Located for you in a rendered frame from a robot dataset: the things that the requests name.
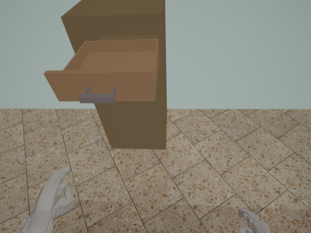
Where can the right robot hand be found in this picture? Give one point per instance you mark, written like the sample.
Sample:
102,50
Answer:
253,220

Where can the cabinet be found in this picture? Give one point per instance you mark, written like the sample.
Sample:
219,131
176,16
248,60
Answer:
127,124

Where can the left robot forearm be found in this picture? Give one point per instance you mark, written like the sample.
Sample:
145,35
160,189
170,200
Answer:
38,222

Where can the left robot hand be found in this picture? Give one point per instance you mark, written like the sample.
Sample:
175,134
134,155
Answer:
48,197

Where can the drawer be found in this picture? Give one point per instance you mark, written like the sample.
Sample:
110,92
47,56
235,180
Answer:
129,65

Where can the handle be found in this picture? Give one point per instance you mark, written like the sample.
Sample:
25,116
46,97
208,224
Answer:
97,98

